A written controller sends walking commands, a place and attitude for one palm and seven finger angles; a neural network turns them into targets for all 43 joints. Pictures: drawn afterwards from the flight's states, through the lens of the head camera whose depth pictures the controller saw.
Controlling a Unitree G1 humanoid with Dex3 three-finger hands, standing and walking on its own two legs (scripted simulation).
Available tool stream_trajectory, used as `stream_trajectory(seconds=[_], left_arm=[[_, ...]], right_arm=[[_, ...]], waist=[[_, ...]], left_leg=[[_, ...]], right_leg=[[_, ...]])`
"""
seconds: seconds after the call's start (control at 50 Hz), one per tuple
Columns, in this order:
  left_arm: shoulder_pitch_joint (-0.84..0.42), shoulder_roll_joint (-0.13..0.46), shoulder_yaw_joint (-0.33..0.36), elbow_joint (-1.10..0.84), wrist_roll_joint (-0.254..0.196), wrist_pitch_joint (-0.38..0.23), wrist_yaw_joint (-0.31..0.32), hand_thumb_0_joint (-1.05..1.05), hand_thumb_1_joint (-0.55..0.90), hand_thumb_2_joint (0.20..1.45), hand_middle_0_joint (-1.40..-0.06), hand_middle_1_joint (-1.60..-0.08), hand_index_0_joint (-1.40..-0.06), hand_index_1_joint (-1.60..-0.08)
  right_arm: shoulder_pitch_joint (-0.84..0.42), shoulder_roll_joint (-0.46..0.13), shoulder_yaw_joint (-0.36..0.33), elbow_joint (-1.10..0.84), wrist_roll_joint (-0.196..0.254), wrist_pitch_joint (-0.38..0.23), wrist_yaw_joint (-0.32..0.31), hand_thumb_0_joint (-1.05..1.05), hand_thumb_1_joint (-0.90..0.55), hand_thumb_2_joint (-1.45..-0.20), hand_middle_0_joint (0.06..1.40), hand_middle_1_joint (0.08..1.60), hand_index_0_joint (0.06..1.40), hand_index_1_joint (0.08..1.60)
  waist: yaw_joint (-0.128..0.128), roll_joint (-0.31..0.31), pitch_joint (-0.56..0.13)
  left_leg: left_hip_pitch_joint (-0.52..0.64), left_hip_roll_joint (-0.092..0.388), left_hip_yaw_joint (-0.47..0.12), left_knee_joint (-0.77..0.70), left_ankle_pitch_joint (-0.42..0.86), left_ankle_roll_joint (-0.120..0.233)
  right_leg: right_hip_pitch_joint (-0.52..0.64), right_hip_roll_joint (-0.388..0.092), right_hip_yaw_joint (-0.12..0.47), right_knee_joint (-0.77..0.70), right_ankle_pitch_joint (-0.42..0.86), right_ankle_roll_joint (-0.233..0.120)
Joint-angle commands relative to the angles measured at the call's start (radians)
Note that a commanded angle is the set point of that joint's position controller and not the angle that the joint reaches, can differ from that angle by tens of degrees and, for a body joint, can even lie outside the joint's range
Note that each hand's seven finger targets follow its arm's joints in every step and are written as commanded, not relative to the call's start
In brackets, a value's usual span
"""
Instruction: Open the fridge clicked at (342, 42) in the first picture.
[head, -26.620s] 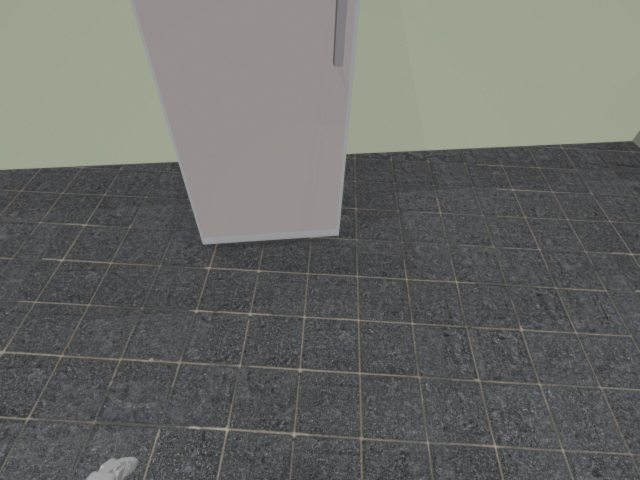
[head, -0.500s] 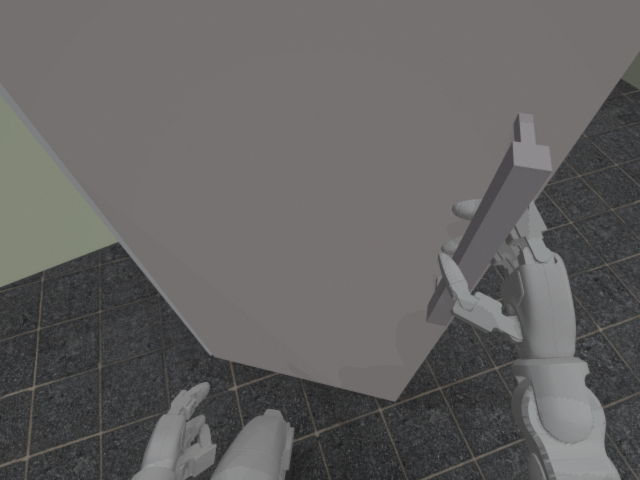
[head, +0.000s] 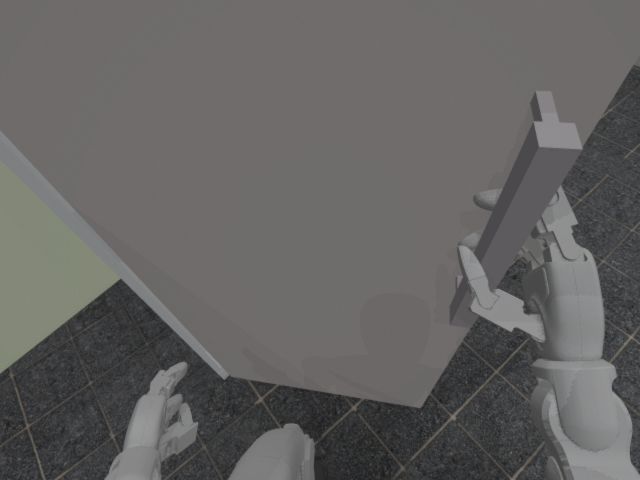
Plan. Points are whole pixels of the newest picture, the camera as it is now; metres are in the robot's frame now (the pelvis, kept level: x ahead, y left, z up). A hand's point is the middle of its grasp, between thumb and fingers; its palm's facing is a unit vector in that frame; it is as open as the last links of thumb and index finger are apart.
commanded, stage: walk backward, drawing the door open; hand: right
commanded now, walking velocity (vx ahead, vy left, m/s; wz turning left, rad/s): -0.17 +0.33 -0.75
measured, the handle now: (491, 236) +0.32 -0.13 +0.16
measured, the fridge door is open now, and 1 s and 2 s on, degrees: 59 64 64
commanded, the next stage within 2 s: stop walking and hold the door back in 0.20 s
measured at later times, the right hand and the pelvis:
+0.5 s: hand (447, 361) +0.21 -0.08 +0.16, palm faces +0.49 +0.85 -0.22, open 6.5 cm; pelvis -0.03 +0.17 +0.01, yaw -18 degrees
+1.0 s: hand (457, 313) +0.24 -0.09 +0.17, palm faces +0.44 +0.88 -0.17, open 6.1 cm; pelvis -0.10 +0.18 +0.01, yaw -19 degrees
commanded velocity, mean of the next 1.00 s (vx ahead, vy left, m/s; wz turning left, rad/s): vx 0.05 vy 0.01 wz -0.17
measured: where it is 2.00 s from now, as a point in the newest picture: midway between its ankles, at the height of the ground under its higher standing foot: outside the picture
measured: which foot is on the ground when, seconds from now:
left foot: up 0.00-0.28, down 0.30-0.68, up 0.70-0.98, down 1.00-1.00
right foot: down 0.00-0.28, up 0.30-0.66, down 0.68-1.00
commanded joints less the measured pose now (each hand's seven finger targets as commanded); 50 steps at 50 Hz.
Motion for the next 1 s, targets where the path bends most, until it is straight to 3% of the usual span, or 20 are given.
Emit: stream_trajectory(seconds=[0.0, 0.08, 0.18, 0.22, 0.24, 0.28, 0.32, 0.34, 0.42, 0.54, 0.6, 0.64, 0.66, 0.68, 0.72, 0.76, 0.8, 0.88, 0.94, 0.98], left_arm=[[-0.071, 0.141, 0.032, -0.113, -0.006, -0.064, -0.016, 0.000, 0.900, 0.900, -0.200, -0.300, -0.200, -0.300], [-0.015, 0.135, 0.031, -0.098, -0.028, -0.076, -0.024, 0.000, 0.900, 0.900, -0.200, -0.300, -0.200, -0.300], [-0.061, 0.117, 0.016, -0.119, -0.040, -0.078, -0.022, 0.000, 0.900, 0.900, -0.200, -0.300, -0.200, -0.300], [-0.087, 0.111, 0.012, -0.114, -0.041, -0.070, -0.021, 0.000, 0.900, 0.900, -0.200, -0.300, -0.200, -0.300], [-0.056, 0.081, 0.007, -0.101, -0.049, -0.062, -0.021, 0.000, 0.900, 0.900, -0.200, -0.300, -0.200, -0.300], [-0.131, 0.043, -0.001, -0.130, -0.044, -0.046, -0.011, 0.000, 0.900, 0.900, -0.200, -0.300, -0.200, -0.300], [-0.060, 0.082, 0.003, -0.060, -0.033, -0.022, 0.007, 0.000, 0.900, 0.900, -0.200, -0.300, -0.200, -0.300], [-0.096, 0.088, 0.004, -0.082, -0.035, -0.016, 0.003, 0.000, 0.900, 0.900, -0.200, -0.300, -0.200, -0.300], [-0.104, 0.113, -0.018, -0.076, -0.038, 0.009, 0.029, 0.000, 0.900, 0.900, -0.200, -0.300, -0.200, -0.300], [-0.088, 0.153, -0.019, -0.095, -0.045, 0.045, 0.020, 0.000, 0.900, 0.900, -0.200, -0.300, -0.200, -0.300], [-0.064, 0.153, -0.025, -0.085, -0.047, 0.059, 0.008, 0.000, 0.900, 0.900, -0.200, -0.300, -0.200, -0.300], [-0.045, 0.186, -0.015, -0.082, -0.041, 0.059, 0.008, 0.000, 0.900, 0.900, -0.200, -0.300, -0.200, -0.300], [-0.061, 0.217, -0.008, -0.098, -0.042, 0.055, 0.013, 0.000, 0.900, 0.900, -0.200, -0.300, -0.200, -0.300], [-0.065, 0.195, -0.020, -0.092, -0.053, 0.054, 0.009, 0.000, 0.900, 0.900, -0.200, -0.300, -0.200, -0.300], [-0.055, 0.153, -0.033, -0.066, -0.068, 0.039, 0.002, 0.000, 0.900, 0.900, -0.200, -0.300, -0.200, -0.300], [-0.016, 0.184, -0.017, -0.052, -0.081, 0.034, 0.004, 0.000, 0.900, 0.900, -0.200, -0.300, -0.200, -0.300], [-0.012, 0.177, -0.023, -0.046, -0.078, 0.032, 0.002, 0.000, 0.900, 0.900, -0.200, -0.300, -0.200, -0.300], [-0.001, 0.164, -0.044, -0.029, -0.075, 0.018, 0.005, 0.000, 0.900, 0.900, -0.200, -0.300, -0.200, -0.300], [-0.009, 0.169, -0.051, -0.014, -0.067, 0.018, 0.009, 0.000, 0.900, 0.900, -0.200, -0.300, -0.200, -0.300], [-0.004, 0.165, -0.048, -0.013, -0.065, 0.024, 0.010, 0.000, 0.900, 0.900, -0.200, -0.300, -0.200, -0.300]], right_arm=[[-0.192, -0.066, -0.097, -0.321, -0.001, -0.118, -0.003, 0.000, -0.900, -0.900, 0.450, 1.400, 0.450, 1.400], [-0.162, -0.002, -0.059, -0.245, 0.034, -0.067, -0.003, 0.000, -0.900, -0.900, 0.450, 1.400, 0.450, 1.400], [-0.150, -0.056, -0.131, -0.220, 0.049, -0.073, -0.034, 0.000, -0.900, -0.900, 0.450, 1.400, 0.450, 1.400], [-0.143, -0.090, -0.172, -0.223, 0.052, -0.081, -0.042, 0.000, -0.900, -0.900, 0.450, 1.400, 0.450, 1.400], [-0.148, -0.143, -0.209, -0.242, 0.048, -0.080, -0.047, 0.000, -0.900, -0.900, 0.450, 1.400, 0.450, 1.400], [-0.123, -0.220, -0.283, -0.294, 0.051, -0.066, -0.056, 0.000, -0.900, -0.900, 0.450, 1.400, 0.450, 1.400], [-0.171, -0.203, -0.337, 0.008, 0.054, -0.032, -0.076, 0.000, -0.900, -0.900, 0.450, 1.400, 0.450, 1.400], [-0.243, -0.098, -0.208, -0.048, 0.056, -0.035, -0.060, 0.000, -0.900, -0.900, 0.450, 1.400, 0.450, 1.400], [-0.434, -0.185, -0.301, 0.182, 0.072, -0.063, -0.106, 0.000, -0.900, -0.900, 0.450, 1.400, 0.450, 1.400], [-0.702, -0.165, -0.211, 0.358, 0.074, -0.066, -0.096, 0.000, -0.900, -0.900, 0.450, 1.400, 0.450, 1.400], [-0.836, -0.133, -0.156, 0.417, 0.068, -0.074, -0.092, 0.000, -0.900, -0.900, 0.450, 1.400, 0.450, 1.400], [-0.908, -0.115, -0.129, 0.445, 0.070, -0.087, -0.086, 0.000, -0.900, -0.900, 0.450, 1.400, 0.450, 1.400], [-0.947, -0.085, -0.104, 0.453, 0.077, -0.094, -0.085, 0.000, -0.900, -0.900, 0.450, 1.400, 0.450, 1.400], [-1.033, -0.059, -0.063, 0.466, 0.068, -0.087, -0.087, 0.000, -0.900, -0.900, 0.450, 1.400, 0.450, 1.400], [-1.131, -0.082, -0.071, 0.535, 0.053, -0.078, -0.085, 0.000, -0.900, -0.900, 0.450, 1.400, 0.450, 1.400], [-1.187, -0.098, -0.082, 0.599, 0.066, -0.064, -0.078, 0.000, -0.900, -0.900, 0.450, 1.400, 0.450, 1.400], [-1.135, -0.004, -0.015, 0.667, 0.072, -0.046, -0.055, 0.000, -0.900, -0.900, 0.450, 1.400, 0.450, 1.400], [-1.183, -0.011, -0.005, 0.718, 0.084, -0.041, -0.039, 0.000, -0.900, -0.900, 0.450, 1.400, 0.450, 1.400], [-1.190, -0.094, -0.077, 0.745, 0.082, -0.050, -0.044, 0.000, -0.900, -0.900, 0.450, 1.400, 0.450, 1.400], [-1.143, -0.147, -0.120, 0.761, 0.076, -0.054, -0.045, 0.000, -0.900, -0.900, 0.450, 1.400, 0.450, 1.400]], waist=[[-0.020, -0.259, -0.225], [-0.024, -0.309, -0.290], [-0.021, -0.374, -0.286], [-0.044, -0.269, -0.297], [-0.032, -0.043, -0.332], [-0.067, 0.279, -0.348], [-0.036, 0.179, -0.389], [-0.019, 0.175, -0.362], [-0.039, 0.106, -0.373], [-0.070, 0.194, -0.331], [-0.052, 0.113, -0.364], [-0.028, -0.074, -0.378], [-0.034, -0.347, -0.344], [-0.034, -0.450, -0.315], [-0.011, -0.283, -0.302], [-0.028, -0.126, -0.335], [-0.033, -0.153, -0.339], [-0.022, -0.218, -0.372], [-0.039, -0.164, -0.403], [-0.036, -0.026, -0.435]], left_leg=[[-0.230, 0.066, -0.177, 0.192, 0.036, -0.035], [0.073, -0.002, -0.078, -0.046, 0.154, -0.042], [0.252, -0.030, -0.042, -0.338, 0.040, -0.061], [0.437, -0.021, -0.046, -0.559, 0.205, -0.068], [0.442, 0.053, -0.066, -0.679, 0.311, -0.050], [0.377, 0.362, -0.316, -0.651, 0.529, 0.120], [0.379, 0.397, -0.327, -0.613, 0.418, 0.134], [0.402, 0.375, -0.337, -0.590, 0.457, 0.132], [0.527, 0.375, -0.225, -0.523, 0.765, 0.127], [0.441, 0.401, -0.288, -0.651, 0.354, 0.132], [0.393, 0.355, -0.246, -0.620, 0.184, 0.110], [0.245, 0.208, -0.127, -0.454, 0.001, 0.041], [0.081, 0.077, 0.002, -0.265, -0.071, -0.006], [-0.001, 0.021, 0.023, -0.062, -0.122, -0.008], [-0.047, 0.049, -0.087, 0.074, -0.046, 0.000], [-0.015, 0.047, -0.079, -0.024, -0.006, -0.005], [0.064, 0.026, -0.034, -0.137, 0.030, -0.005], [0.134, 0.002, -0.014, -0.261, 0.022, 0.001], [0.329, 0.008, -0.038, -0.484, 0.128, 0.011], [0.543, 0.118, -0.194, -0.577, 0.218, 0.058]], right_leg=[[0.283, -0.402, 0.445, -0.255, 0.712, -0.098], [0.157, -0.228, 0.191, -0.269, 0.527, -0.004], [0.057, -0.240, 0.283, -0.254, 0.330, -0.050], [-0.057, -0.172, 0.274, -0.155, 0.199, -0.009], [-0.016, -0.045, 0.168, 0.009, 0.070, 0.036], [-0.253, 0.073, 0.076, 0.552, -0.348, 0.060], [-0.322, 0.003, 0.152, 0.751, -0.231, 0.065], [-0.344, 0.009, 0.161, 0.776, -0.184, 0.081], [-0.319, 0.011, 0.112, 0.530, -0.115, 0.075], [-0.152, 0.027, 0.035, 0.137, -0.123, 0.039], [-0.010, 0.040, 0.007, -0.117, -0.050, 0.019], [0.135, -0.036, 0.114, -0.324, -0.092, -0.027], [0.202, -0.203, 0.319, -0.393, -0.191, -0.085], [0.176, -0.318, 0.460, -0.411, -0.121, -0.162], [0.157, -0.330, 0.481, -0.379, -0.044, -0.197], [0.208, -0.286, 0.369, -0.291, 0.109, -0.174], [0.211, -0.233, 0.242, -0.263, 0.220, -0.132], [0.223, -0.245, 0.269, -0.264, 0.184, -0.124], [0.134, -0.226, 0.230, -0.169, 0.247, -0.089], [-0.040, -0.153, 0.148, -0.048, 0.198, -0.030]])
